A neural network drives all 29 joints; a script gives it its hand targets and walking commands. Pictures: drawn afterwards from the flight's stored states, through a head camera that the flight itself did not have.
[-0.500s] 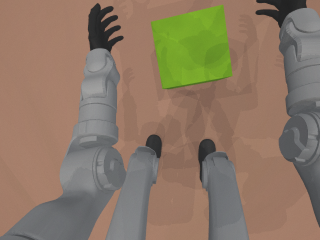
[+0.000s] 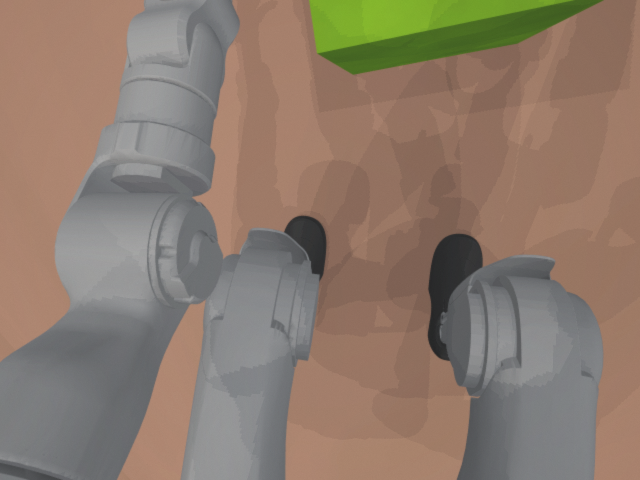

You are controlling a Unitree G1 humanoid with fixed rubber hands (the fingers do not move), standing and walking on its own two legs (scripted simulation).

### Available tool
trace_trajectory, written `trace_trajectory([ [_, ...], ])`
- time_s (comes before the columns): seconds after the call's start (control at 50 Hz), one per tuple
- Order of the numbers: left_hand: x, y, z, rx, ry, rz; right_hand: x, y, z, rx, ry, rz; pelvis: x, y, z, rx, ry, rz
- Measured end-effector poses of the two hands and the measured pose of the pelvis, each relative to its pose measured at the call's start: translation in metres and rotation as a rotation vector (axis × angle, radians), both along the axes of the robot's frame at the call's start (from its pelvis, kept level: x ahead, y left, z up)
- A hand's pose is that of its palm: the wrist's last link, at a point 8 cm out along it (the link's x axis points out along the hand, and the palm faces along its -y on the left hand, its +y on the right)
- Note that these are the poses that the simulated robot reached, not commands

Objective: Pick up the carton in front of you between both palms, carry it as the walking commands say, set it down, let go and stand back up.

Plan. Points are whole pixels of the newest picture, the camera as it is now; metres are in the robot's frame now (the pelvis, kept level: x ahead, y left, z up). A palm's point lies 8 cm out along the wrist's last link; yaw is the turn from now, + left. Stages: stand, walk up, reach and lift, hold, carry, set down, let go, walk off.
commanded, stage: reach and lift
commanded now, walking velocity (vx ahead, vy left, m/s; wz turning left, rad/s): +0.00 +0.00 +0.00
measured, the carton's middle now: out of the picture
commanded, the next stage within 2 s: none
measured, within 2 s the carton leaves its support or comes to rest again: leaves its support in 0.96 s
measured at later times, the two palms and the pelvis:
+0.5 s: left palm out of the picture +0.55 +0.14 -0.20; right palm out of the picture +0.60 -0.20 -0.20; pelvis +0.00 +0.00 -0.02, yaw +0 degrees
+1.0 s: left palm out of the picture +0.56 +0.11 -0.17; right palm out of the picture +0.58 -0.18 -0.18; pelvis +0.01 +0.00 -0.03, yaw +0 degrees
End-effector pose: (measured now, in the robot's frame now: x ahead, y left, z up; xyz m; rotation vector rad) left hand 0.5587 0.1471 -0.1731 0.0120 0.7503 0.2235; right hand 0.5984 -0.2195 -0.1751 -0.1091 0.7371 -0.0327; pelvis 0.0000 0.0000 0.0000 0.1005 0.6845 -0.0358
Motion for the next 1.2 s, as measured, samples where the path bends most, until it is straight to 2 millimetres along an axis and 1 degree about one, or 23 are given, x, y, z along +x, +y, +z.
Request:
trace_trajectory([
  [0.1, -0.001, -0.001, -0.024, -0.006, 0.010, -0.006, -0.002, 0.005, -0.025, 0.003, 0.009, 0.008, 0.004, -0.002, -0.013, -0.006, -0.046, 0.004],
  [0.2, 0.000, 0.001, -0.035, -0.003, 0.003, -0.001, 0.003, 0.010, -0.035, 0.001, -0.016, 0.024, 0.009, -0.001, -0.023, -0.004, -0.072, 0.010],
  [0.32, 0.003, 0.004, -0.026, 0.003, -0.028, 0.009, 0.008, 0.018, -0.027, 0.005, -0.043, 0.046, 0.010, 0.000, -0.028, -0.001, -0.079, 0.017],
  [0.48, -0.004, -0.006, -0.024, -0.015, -0.008, -0.007, -0.002, 0.022, -0.023, 0.018, -0.015, 0.047, 0.003, 0.001, -0.024, -0.004, -0.085, 0.012],
  [0.54, -0.002, -0.016, -0.022, -0.032, -0.015, -0.030, -0.003, 0.024, -0.022, 0.016, -0.015, 0.046, 0.000, 0.001, -0.022, -0.005, -0.093, 0.009],
  [0.58, 0.000, -0.031, -0.022, -0.062, -0.015, -0.060, -0.002, 0.027, -0.021, 0.019, -0.009, 0.057, -0.001, 0.001, -0.022, -0.005, -0.097, 0.008],
  [0.6, 0.000, -0.036, -0.022, -0.062, -0.011, -0.051, -0.002, 0.028, -0.021, 0.012, -0.001, 0.061, -0.001, 0.001, -0.022, -0.005, -0.097, 0.007],
  [0.68, 0.002, -0.035, -0.020, -0.049, 0.003, -0.034, 0.000, 0.028, -0.018, -0.007, 0.023, 0.076, 0.000, -0.001, -0.022, 0.000, -0.099, 0.002],
  [0.76, 0.004, -0.033, -0.019, -0.057, 0.014, -0.040, 0.000, 0.031, -0.019, 0.017, 0.031, 0.092, 0.004, -0.004, -0.026, -0.001, -0.092, 0.004],
  [0.88, 0.007, -0.030, -0.018, -0.048, 0.018, -0.036, -0.005, 0.032, -0.021, 0.049, 0.019, 0.077, 0.010, -0.006, -0.032, -0.009, -0.079, 0.007],
  [0.94, 0.006, -0.030, -0.012, -0.044, 0.013, -0.021, -0.009, 0.034, -0.019, 0.039, 0.015, 0.066, 0.013, -0.005, -0.032, -0.010, -0.063, 0.007],
  [1.0, 0.002, -0.032, 0.002, -0.033, -0.007, 0.006, -0.015, 0.037, -0.008, 0.022, 0.003, 0.040, 0.014, -0.004, -0.029, -0.013, -0.041, 0.005],
  [1.04, -0.002, -0.033, 0.016, -0.046, -0.030, 0.017, -0.020, 0.036, 0.007, 0.023, -0.012, 0.022, 0.014, -0.002, -0.024, -0.017, -0.026, 0.003],
  [1.12, -0.016, -0.034, 0.055, -0.062, -0.065, 0.024, -0.029, 0.035, 0.054, 0.040, -0.043, -0.002, 0.011, 0.002, -0.007, -0.024, 0.001, -0.010],
  [1.2, -0.029, -0.035, 0.098, -0.072, -0.067, 0.023, -0.042, 0.035, 0.103, 0.049, -0.043, -0.028, 0.005, 0.007, 0.014, -0.028, 0.024, -0.025],
])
